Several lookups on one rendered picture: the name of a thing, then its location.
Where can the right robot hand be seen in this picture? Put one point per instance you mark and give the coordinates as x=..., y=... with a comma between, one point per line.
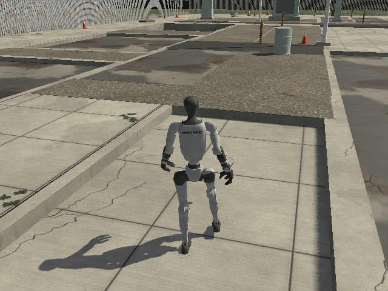
x=229, y=175

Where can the left robot hand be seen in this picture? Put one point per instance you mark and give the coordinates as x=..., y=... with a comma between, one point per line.
x=163, y=166

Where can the left robot shin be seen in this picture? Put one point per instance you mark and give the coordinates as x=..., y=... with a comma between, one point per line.
x=184, y=226

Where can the robot left forearm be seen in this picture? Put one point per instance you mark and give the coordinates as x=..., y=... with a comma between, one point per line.
x=165, y=157

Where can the right robot upper arm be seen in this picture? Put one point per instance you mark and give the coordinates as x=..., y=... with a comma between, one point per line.
x=211, y=127

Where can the robot right forearm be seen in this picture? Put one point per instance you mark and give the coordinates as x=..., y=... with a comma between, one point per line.
x=223, y=161

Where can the humanoid robot head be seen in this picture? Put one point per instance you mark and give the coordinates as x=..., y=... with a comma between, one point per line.
x=191, y=105

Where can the left robot upper arm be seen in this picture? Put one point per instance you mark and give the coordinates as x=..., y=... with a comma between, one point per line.
x=173, y=128

